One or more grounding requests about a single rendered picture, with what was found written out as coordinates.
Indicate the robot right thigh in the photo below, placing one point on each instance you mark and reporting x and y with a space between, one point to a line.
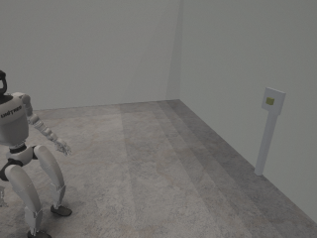
22 185

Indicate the robot left thigh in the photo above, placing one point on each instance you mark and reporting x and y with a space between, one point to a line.
49 164

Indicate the panel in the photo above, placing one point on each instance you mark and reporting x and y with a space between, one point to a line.
273 112

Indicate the robot thigh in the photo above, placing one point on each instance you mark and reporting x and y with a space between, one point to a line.
22 185
49 164

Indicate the left robot hand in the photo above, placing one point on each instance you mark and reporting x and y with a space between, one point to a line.
61 146

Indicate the robot left forearm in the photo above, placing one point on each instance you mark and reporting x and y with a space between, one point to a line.
45 130

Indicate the robot left upper arm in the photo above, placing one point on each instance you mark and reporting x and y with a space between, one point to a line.
26 99

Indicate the button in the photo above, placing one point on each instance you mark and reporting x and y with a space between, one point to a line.
269 101

